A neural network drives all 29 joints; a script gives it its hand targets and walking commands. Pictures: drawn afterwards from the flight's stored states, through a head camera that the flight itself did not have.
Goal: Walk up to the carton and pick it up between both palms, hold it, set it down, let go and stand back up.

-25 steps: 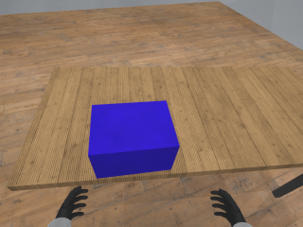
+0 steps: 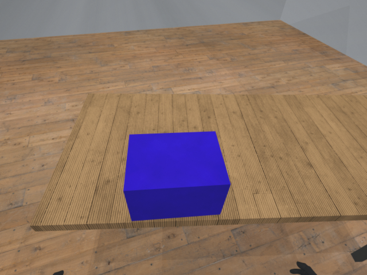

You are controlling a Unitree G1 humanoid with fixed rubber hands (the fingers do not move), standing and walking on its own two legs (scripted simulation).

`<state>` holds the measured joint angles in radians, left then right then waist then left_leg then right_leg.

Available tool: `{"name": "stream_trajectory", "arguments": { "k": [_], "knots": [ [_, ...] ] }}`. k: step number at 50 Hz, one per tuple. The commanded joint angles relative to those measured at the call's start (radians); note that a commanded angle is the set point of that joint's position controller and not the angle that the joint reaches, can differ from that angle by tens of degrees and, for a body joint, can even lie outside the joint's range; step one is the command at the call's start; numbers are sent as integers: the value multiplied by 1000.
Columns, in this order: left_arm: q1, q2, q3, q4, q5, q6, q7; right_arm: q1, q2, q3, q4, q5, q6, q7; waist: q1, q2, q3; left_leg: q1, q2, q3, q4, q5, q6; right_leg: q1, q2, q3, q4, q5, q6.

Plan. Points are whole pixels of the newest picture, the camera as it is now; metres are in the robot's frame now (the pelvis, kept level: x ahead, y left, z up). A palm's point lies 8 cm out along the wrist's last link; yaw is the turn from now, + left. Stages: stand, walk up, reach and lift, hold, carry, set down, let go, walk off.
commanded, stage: stand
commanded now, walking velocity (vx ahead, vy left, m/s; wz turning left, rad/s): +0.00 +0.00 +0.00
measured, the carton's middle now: (174, 174) +0.41 +0.03 -0.06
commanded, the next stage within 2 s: none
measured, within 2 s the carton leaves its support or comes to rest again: neither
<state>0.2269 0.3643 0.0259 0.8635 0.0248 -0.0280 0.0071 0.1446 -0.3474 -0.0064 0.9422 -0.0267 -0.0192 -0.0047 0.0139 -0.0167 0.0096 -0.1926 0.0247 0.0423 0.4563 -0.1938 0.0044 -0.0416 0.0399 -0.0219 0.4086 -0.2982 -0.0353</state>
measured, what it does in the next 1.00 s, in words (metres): stands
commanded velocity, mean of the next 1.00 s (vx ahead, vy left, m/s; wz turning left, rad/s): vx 0.00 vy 0.00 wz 0.00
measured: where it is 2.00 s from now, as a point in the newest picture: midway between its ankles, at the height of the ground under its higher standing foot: outside the picture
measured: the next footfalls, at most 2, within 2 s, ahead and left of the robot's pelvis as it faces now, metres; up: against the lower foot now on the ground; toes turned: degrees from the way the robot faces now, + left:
none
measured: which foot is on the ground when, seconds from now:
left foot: down 0.00-1.00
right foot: down 0.00-1.00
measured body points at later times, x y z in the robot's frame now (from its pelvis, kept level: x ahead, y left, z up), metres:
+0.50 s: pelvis -0.01 +0.01 +0.00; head -0.03 +0.03 +0.45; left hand +0.06 +0.32 -0.12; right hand +0.07 -0.29 -0.11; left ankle +0.04 +0.12 -0.74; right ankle -0.04 -0.10 -0.74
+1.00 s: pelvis -0.01 +0.02 +0.01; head -0.02 +0.03 +0.46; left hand +0.06 +0.33 -0.13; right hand +0.08 -0.29 -0.11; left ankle +0.04 +0.12 -0.74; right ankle -0.04 -0.10 -0.74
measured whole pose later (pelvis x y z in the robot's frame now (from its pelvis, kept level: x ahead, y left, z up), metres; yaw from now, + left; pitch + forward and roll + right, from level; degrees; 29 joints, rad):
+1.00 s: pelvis -0.01 +0.02 +0.01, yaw -1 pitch -3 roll +0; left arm 0.19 0.38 0.00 1.06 0.02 -0.02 0.02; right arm 0.10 -0.35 -0.01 1.11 -0.01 -0.02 0.00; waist 0.00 -0.02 0.03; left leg -0.17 -0.01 0.07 0.34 -0.12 0.03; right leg -0.05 0.01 0.00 0.35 -0.24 -0.01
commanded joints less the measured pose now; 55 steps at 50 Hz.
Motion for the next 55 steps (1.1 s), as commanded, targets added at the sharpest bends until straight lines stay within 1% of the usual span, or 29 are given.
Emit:
{"name": "stream_trajectory", "arguments": {
  "k": [1,2,4,7,10,12,17,19,20,22,23,25,26,28,29,32,34,35,39,40,41,42,43,46,47,51,52,53,55],
  "knots": [
    [-38,190,19,1,1,-10,3,-31,-181,-12,-10,5,-2,-7,-26,71,77,61,109,-137,-132,106,42,-143,-142,133,-137,145,3],
    [-43,188,20,10,-2,-13,8,-88,-163,-14,-12,8,-12,-4,-2,10,71,73,125,-159,-127,108,55,-157,-148,132,-138,118,-7],
    [-77,187,15,28,8,-19,7,-77,-204,-29,-5,-5,-6,-4,-22,39,71,105,100,-118,-114,80,43,-203,-162,152,-158,53,-12],
    [-35,187,14,57,-6,-14,4,-84,-199,-21,36,0,-7,-3,13,51,51,69,113,-137,-134,69,53,-146,-162,166,-162,91,-10],
    [-71,198,12,62,-3,-12,8,-71,-196,-23,38,19,-15,0,-19,-23,-21,114,105,-137,-141,82,29,-131,-148,152,-160,100,-4],
    [-42,191,11,99,-12,-7,11,-68,-179,-22,41,7,-17,5,-23,61,-26,124,123,-151,-140,118,35,-136,-154,137,-149,106,-6],
    [-48,212,11,117,-10,-6,7,-80,-235,-30,83,0,-8,-5,-4,7,29,66,108,-161,-177,34,35,-136,-141,136,-147,85,7],
    [-54,182,3,129,-3,-1,7,-73,-209,-20,84,7,-10,0,-29,25,19,87,118,-149,-170,39,32,-145,-146,134,-152,90,-3],
    [-52,190,8,109,-9,-5,9,-104,-185,-20,77,11,-11,-2,-11,71,12,75,117,-138,-164,59,43,-127,-160,143,-149,81,-3],
    [-81,196,5,118,-6,-6,7,-80,-187,-20,92,21,-15,3,-20,-54,14,100,128,-161,-185,61,38,-150,-149,136,-138,85,-3],
    [-65,171,1,126,-15,0,13,-75,-236,-24,101,12,-10,1,-6,22,20,88,120,-170,-185,65,40,-132,-151,145,-145,76,6],
    [-54,196,9,140,4,-5,14,-87,-200,-24,93,8,-4,2,-13,37,16,91,115,-136,-156,60,37,-125,-158,148,-161,97,-5],
    [-61,211,7,124,-12,-5,12,-109,-209,-18,94,8,-4,-2,-6,-26,0,104,117,-161,-174,90,35,-145,-156,134,-156,102,-6],
    [-56,186,-4,146,-6,-5,6,-83,-204,-23,94,7,-6,4,-31,62,1,102,112,-147,-197,18,32,-150,-149,132,-143,73,0],
    [-43,181,-4,144,-9,-8,6,-93,-236,-29,97,6,-10,5,-8,68,29,75,120,-151,-188,19,40,-128,-157,136,-145,97,-4],
    [-86,205,4,128,-4,-11,0,-93,-202,-22,98,9,-11,2,-28,-38,16,104,106,-131,-180,69,17,-168,-155,121,-162,57,6],
    [-70,193,7,140,-14,-16,4,-94,-201,-31,115,4,-10,-3,-11,1,19,85,119,-149,-188,49,33,-145,-155,138,-153,96,2],
    [-61,192,1,144,-10,-5,2,-116,-215,-26,109,11,-11,-1,-2,112,15,65,115,-149,-189,31,36,-116,-164,136,-159,108,-1],
    [-63,170,-6,145,-7,6,6,-111,-230,-34,107,4,-16,-4,4,26,22,73,107,-138,-188,14,21,-139,-151,134,-163,108,1],
    [-69,213,4,147,-4,1,8,-56,-190,-26,115,15,-14,-4,-26,58,6,68,106,-129,-207,-21,19,-125,-154,132,-149,77,-4],
    [-37,195,10,163,-1,0,8,-69,-215,-29,141,6,-7,-9,-9,72,58,62,111,-152,-208,-39,20,-168,-142,130,-165,67,2],
    [-36,209,3,144,-7,-4,11,-111,-191,-23,119,14,-7,3,-4,13,58,70,120,-155,-199,21,24,-182,-160,132,-159,93,-4],
    [-51,206,4,153,-9,-1,9,-61,-187,-30,113,22,-11,-2,-22,54,42,82,122,-142,-191,58,31,-167,-162,145,-151,121,-11],
    [0,171,-1,169,-10,-3,12,-85,-250,-47,117,18,-10,0,-6,17,-67,151,131,-171,-188,74,27,-88,-154,132,-136,151,-5],
    [-54,198,0,158,-5,-1,18,-90,-219,-28,114,15,-6,-4,-30,-27,4,120,137,-156,-173,126,40,-145,-164,137,-140,154,-2],
    [-75,142,-19,152,-7,4,15,-101,-235,-35,119,13,-3,0,-17,43,11,130,115,-113,-147,147,35,-158,-163,144,-160,131,3],
    [-24,161,-6,149,-4,1,20,-65,-204,-32,119,17,-11,-1,-38,-12,25,101,119,-153,-183,60,32,-164,-164,140,-148,112,-10],
    [-52,209,3,160,-20,1,15,-108,-231,-35,118,8,-8,1,-7,53,5,81,127,-150,-200,51,45,-122,-168,138,-152,124,-8],
    [-44,218,9,170,-11,-3,12,-98,-224,-40,118,15,-2,-3,-8,13,-6,129,131,-149,-209,40,32,-134,-162,151,-144,109,-3]
  ]
}}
